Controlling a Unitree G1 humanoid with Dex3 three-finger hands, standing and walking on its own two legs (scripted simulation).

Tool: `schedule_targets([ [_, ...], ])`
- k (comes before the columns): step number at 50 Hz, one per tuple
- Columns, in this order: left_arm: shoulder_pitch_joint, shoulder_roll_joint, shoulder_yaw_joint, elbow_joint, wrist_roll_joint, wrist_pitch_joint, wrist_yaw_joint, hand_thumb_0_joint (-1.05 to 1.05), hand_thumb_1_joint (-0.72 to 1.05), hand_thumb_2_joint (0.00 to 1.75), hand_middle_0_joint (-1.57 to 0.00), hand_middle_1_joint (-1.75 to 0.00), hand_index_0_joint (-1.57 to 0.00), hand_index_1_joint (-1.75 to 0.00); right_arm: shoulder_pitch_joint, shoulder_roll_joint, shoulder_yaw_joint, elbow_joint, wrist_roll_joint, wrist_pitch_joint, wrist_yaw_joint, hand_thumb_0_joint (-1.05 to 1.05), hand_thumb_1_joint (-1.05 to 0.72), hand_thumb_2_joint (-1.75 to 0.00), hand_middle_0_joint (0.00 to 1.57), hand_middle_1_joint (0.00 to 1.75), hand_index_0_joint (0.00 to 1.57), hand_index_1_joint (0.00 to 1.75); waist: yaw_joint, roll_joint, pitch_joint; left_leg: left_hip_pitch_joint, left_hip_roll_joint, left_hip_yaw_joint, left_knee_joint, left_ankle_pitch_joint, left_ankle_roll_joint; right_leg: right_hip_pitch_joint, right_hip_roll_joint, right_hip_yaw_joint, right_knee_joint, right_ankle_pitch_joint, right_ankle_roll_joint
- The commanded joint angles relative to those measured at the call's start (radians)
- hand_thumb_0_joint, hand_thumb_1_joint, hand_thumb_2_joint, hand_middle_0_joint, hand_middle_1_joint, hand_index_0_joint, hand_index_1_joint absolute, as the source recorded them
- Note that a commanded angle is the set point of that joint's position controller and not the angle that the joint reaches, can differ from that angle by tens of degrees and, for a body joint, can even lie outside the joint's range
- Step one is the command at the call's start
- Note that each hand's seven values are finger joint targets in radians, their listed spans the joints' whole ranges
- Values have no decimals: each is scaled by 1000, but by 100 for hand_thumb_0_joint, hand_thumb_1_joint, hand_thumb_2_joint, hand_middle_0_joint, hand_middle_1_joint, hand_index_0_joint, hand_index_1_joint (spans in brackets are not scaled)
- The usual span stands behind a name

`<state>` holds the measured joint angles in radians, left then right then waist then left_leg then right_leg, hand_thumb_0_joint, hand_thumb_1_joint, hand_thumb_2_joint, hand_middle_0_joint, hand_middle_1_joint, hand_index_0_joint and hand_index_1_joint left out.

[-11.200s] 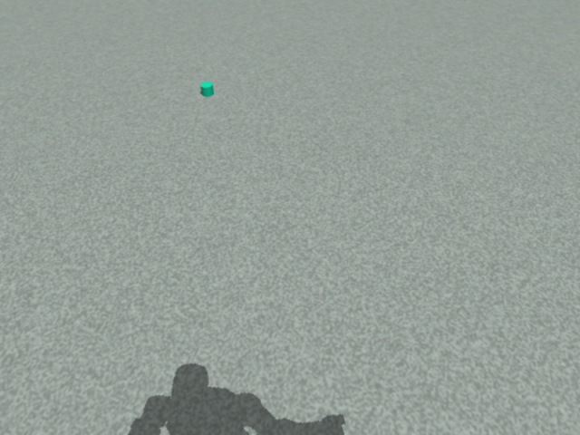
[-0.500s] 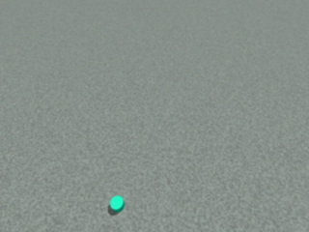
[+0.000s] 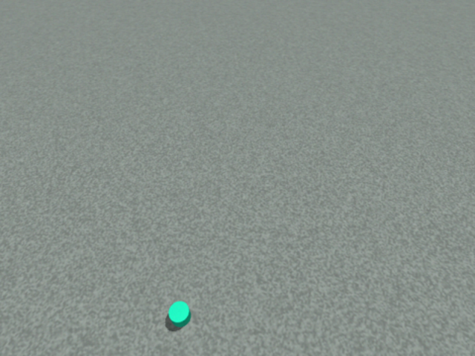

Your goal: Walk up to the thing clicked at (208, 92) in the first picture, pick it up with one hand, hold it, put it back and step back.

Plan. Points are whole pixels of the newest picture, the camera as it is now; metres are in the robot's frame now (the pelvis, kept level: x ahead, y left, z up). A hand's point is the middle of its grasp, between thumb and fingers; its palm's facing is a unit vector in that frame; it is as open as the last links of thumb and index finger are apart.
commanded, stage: stand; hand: left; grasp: from above
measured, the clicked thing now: (180, 314) +0.42 +0.23 -0.75
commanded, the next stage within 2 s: rise first in 0.20 s
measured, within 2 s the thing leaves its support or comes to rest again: neither
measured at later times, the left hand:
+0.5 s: hand out of the picture +0.14 +0.25 -0.17, palm faces +0.02 -0.94 -0.33, open 8.5 cm
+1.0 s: hand out of the picture +0.12 +0.26 -0.22, palm faces -0.13 -0.89 -0.43, open 14.0 cm
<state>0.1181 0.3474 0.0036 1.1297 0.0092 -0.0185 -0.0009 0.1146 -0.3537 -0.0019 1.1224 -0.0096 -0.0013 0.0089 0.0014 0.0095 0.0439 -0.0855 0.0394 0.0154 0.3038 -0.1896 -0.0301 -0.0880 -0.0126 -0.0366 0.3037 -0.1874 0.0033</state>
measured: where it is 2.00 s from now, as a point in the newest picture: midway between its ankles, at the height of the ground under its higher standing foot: outside the picture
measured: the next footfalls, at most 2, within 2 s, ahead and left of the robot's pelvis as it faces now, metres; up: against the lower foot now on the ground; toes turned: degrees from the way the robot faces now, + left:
none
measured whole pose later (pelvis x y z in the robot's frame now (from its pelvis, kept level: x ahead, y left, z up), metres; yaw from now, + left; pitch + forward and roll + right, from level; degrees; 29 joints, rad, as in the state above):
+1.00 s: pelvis -0.02 +0.01 -0.08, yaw +0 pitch +16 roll -1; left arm 0.20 0.31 0.13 0.57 0.21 0.19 0.00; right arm 0.22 -0.25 -0.05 0.59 0.01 -0.12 -0.02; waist -0.03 0.00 -0.10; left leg -0.84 0.04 -0.01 1.07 -0.50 -0.01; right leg -0.82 -0.02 -0.03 1.03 -0.48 0.01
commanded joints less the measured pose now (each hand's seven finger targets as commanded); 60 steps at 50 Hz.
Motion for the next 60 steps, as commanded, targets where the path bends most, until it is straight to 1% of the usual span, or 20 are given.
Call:
schedule_targets([
  [1, -27, 214, 39, -60, 0, -16, 13, 0, 90, 90, -20, -30, -20, -30, -34, -209, -34, -60, -1, -25, -19, 0, -90, -90, 20, 30, 20, 30, 0, 0, -64, -1, 105, -83, -32, 187, 46, 24, -131, 93, -38, 214, -19],
  [5, -31, 220, 41, -55, 1, -14, 13, 0, 90, 90, -20, -30, -20, -30, -32, -203, -34, -58, -1, -23, -17, 0, -90, -90, 20, 30, 20, 30, -1, -19, -41, -13, 101, -89, -45, 139, 44, 4, -127, 92, -46, 150, -17],
  [15, -25, 211, 39, -61, 3, -14, 11, 0, 82, 93, -19, -36, -18, -37, -41, -212, -36, -62, -2, -28, -19, 0, -93, -92, 20, 30, 20, 30, 5, -2, -73, 8, 105, -86, -31, 185, 48, 18, -132, 90, -36, 194, -18],
  [16, -376, 58, 41, -411, -54, -103, 24, 0, 74, 99, -21, -44, -17, -45, -26, -45, 11, -337, 68, -75, -40, 0, -100, -92, 20, 30, 20, 30, -121, 11, 7, -119, -42, 37, 37, 42, 40, -217, 6, 20, 37, 105, -6],
  [17, -473, 100, 57, -338, -51, -95, 32, 0, 66, 95, -21, -52, -18, -53, 31, -68, 4, -270, 68, -72, -50, 0, -94, -91, 20, 30, 20, 30, -91, -6, -40, -120, -47, 31, 55, 23, 43, -174, 0, 10, 49, 75, -4],
  [18, -289, 178, 106, -178, -32, -60, 34, 0, 58, 93, -19, -60, -17, -61, 74, -102, -16, -281, 73, -58, -62, 0, -92, -91, 20, 30, 20, 30, -65, -44, -29, -152, -42, 33, 78, 14, 43, -183, 8, 0, 63, 45, -7],
  [21, -318, 258, 171, -124, 29, -44, 2, 0, 34, 90, -14, -84, -16, -84, 110, -100, -55, -340, 47, -59, -66, 0, -93, -91, 20, 30, 20, 30, -31, -52, -200, -212, -50, 24, 196, 62, 47, -195, 1, 5, 178, 95, -11],
  [24, -73, 220, 208, -101, 86, -7, -23, 0, 10, 94, -7, -102, -10, -99, 152, -85, -83, -402, 29, -63, -50, 0, -93, -91, 20, 30, 20, 30, 25, 25, -300, -277, -65, 26, 279, 138, 34, -194, -1, 12, 271, 159, -23],
  [32, -87, 167, 194, -292, 149, 142, 8, 0, -51, 97, -7, -108, -8, -107, 106, -60, -83, -559, 39, -83, -35, 0, -89, -90, 20, 30, 20, 30, -2, -15, -237, -382, -48, 11, 354, 65, 33, -327, 19, -12, 326, 40, -20],
  [35, -98, 151, 189, -391, 165, 145, 14, 0, -54, 97, -7, -108, -8, -108, 132, -49, -90, -583, 32, -104, -33, 0, -88, -89, 20, 30, 20, 30, -15, -4, -280, -433, -44, 11, 434, 50, 34, -402, 18, -6, 404, 28, -18],
  [36, -57, 181, 219, -371, 176, 147, 20, 0, -54, 98, -6, -108, -6, -107, 138, -54, -92, -580, 31, -110, -33, 0, -86, -89, 20, 30, 20, 30, -10, 10, -287, -456, -43, 9, 460, 35, 34, -422, 16, -5, 429, 12, -17],
  [40, -65, 143, 185, -566, 183, 137, 16, 0, -58, 99, -7, -108, -6, -109, 128, -43, -95, -622, 25, -142, -37, 0, -88, -90, 20, 30, 20, 30, -27, 55, -339, -500, -30, -3, 532, 14, 31, -514, 16, 1, 517, -11, -21],
  [41, -6, 180, 225, -538, 196, 148, 24, 0, -57, 99, -6, -109, -6, -109, 137, -49, -98, -616, 25, -145, -41, 0, -87, -89, 20, 30, 20, 30, -23, 53, -339, -507, -26, -10, 543, 22, 29, -535, 20, -3, 535, -13, -21],
  [42, -14, 139, 186, -598, 193, 150, 17, 0, -58, 100, -7, -108, -6, -109, 127, -43, -98, -635, 23, -150, -41, 0, -88, -89, 20, 30, 20, 30, -32, 51, -349, -523, -25, -13, 560, 14, 29, -547, 18, -4, 547, -21, -21],
  [43, 17, 165, 209, -614, 204, 157, 21, 0, -57, 99, -6, -109, -5, -109, 140, -48, -100, -628, 21, -152, -43, 0, -86, -89, 20, 30, 20, 30, -28, 52, -370, -527, -23, -16, 573, 24, 30, -546, 17, -2, 563, -12, -22],
  [44, 46, 118, 174, -637, 196, 165, 15, 0, -57, 98, -6, -110, -6, -110, 128, -41, -96, -644, 21, -158, -42, 0, -88, -90, 20, 30, 20, 30, -33, 43, -362, -543, -19, -23, 585, 48, 26, -564, 18, -6, 583, -6, -23],
  [46, 65, 163, 207, -686, 210, 179, 18, 0, -56, 97, -7, -110, -7, -109, 131, -49, -102, -644, 18, -162, -43, 0, -88, -90, 20, 30, 20, 30, -27, 73, -384, -549, -14, -29, 610, 66, 24, -600, 19, -6, 613, -9, -24],
  [48, 87, 130, 182, -705, 215, 192, 15, 0, -56, 97, -6, -109, -6, -109, 109, -46, -98, -666, 16, -171, -40, 0, -87, -89, 20, 30, 20, 30, -36, 60, -353, -594, -9, -45, 617, -3, 21, -643, 20, -10, 634, -65, -23],
  [54, 162, 143, 197, -790, 239, 226, 22, 0, -54, 94, -7, -111, -8, -109, 101, -30, -90, -701, 15, -194, -44, 0, -90, -90, 20, 30, 20, 30, -31, 32, -400, -681, -26, -21, 711, -48, 37, -671, 17, -2, 675, -71, -18],
  [60, -10, 176, 184, -747, 310, 172, 29, 0, -51, 94, -5, -111, -7, -109, 78, -36, -86, -688, 10, -228, -46, 0, -86, -89, 20, 30, 20, 30, -63, 50, -364, -847, -27, -30, 833, -177, 41, -874, 13, 5, 801, -184, -22],
])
